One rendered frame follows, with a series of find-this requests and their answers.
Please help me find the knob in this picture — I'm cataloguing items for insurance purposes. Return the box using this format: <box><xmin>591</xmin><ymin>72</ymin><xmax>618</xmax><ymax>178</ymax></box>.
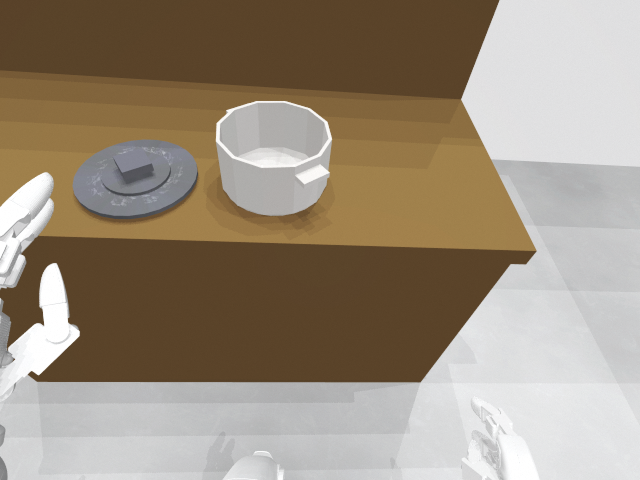
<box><xmin>113</xmin><ymin>148</ymin><xmax>154</xmax><ymax>180</ymax></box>

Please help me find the robot right hand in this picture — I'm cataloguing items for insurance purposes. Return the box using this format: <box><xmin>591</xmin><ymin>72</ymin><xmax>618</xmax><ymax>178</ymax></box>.
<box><xmin>462</xmin><ymin>397</ymin><xmax>540</xmax><ymax>480</ymax></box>

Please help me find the table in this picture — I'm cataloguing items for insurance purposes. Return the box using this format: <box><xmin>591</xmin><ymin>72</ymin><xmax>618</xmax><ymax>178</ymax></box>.
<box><xmin>0</xmin><ymin>0</ymin><xmax>537</xmax><ymax>382</ymax></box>

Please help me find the left robot thigh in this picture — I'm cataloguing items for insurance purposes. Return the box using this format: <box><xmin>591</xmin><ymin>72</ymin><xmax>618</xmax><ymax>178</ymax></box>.
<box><xmin>223</xmin><ymin>455</ymin><xmax>284</xmax><ymax>480</ymax></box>

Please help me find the left robot shin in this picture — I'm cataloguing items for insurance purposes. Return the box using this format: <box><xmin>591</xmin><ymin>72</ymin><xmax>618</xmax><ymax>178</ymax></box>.
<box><xmin>253</xmin><ymin>451</ymin><xmax>273</xmax><ymax>459</ymax></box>

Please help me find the pot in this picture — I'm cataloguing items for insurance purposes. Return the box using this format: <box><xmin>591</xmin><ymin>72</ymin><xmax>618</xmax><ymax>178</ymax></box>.
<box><xmin>216</xmin><ymin>101</ymin><xmax>332</xmax><ymax>216</ymax></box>

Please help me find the lid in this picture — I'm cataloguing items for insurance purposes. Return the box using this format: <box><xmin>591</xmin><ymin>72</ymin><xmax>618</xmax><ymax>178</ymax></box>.
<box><xmin>73</xmin><ymin>140</ymin><xmax>198</xmax><ymax>219</ymax></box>

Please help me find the robot left hand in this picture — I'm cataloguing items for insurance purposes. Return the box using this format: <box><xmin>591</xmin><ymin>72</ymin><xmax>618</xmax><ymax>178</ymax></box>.
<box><xmin>0</xmin><ymin>172</ymin><xmax>80</xmax><ymax>402</ymax></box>

